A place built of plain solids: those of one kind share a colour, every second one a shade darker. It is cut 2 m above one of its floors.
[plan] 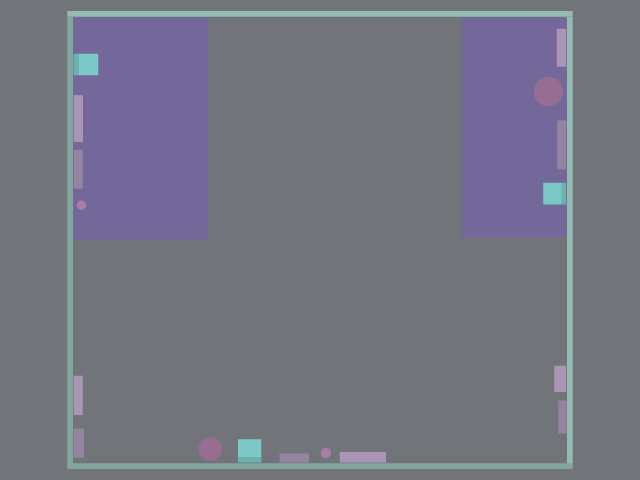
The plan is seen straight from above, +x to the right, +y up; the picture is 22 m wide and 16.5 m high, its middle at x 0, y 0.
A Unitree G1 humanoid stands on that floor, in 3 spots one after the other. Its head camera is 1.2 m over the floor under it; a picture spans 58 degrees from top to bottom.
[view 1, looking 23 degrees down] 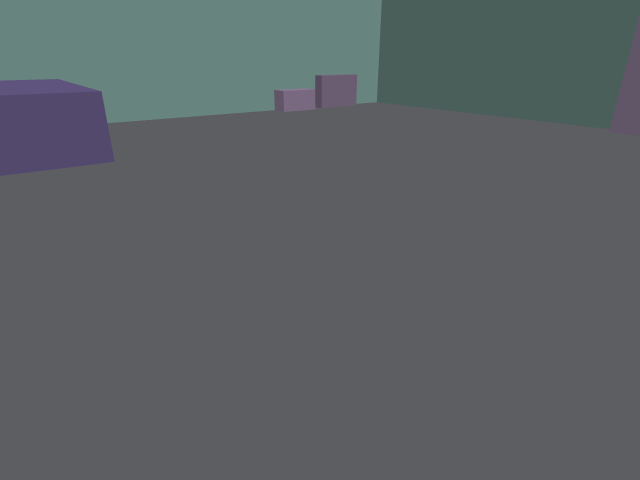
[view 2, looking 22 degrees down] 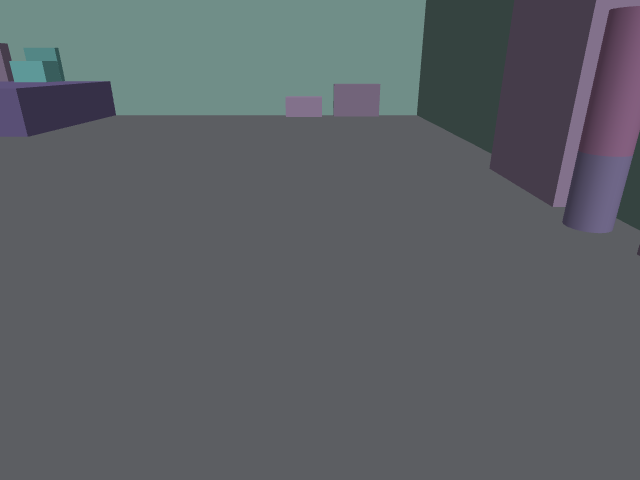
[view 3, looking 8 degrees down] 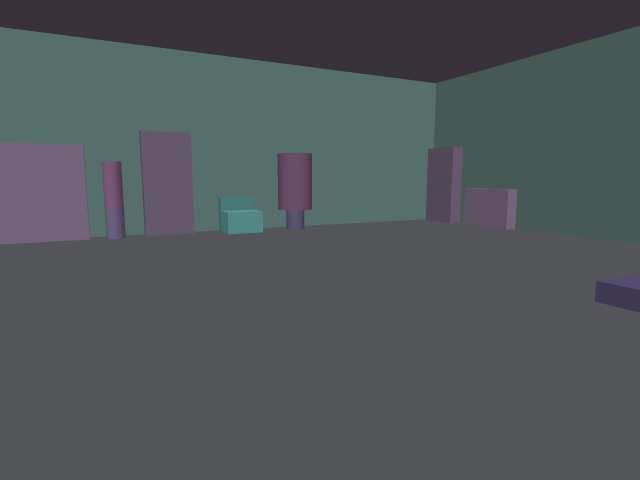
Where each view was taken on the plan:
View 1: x -0.93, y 1.16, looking -36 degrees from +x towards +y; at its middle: ground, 3.07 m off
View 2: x -3.09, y -5.17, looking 0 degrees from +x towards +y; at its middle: ground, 3.20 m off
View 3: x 0.48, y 2.48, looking -117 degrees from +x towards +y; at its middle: ground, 8.62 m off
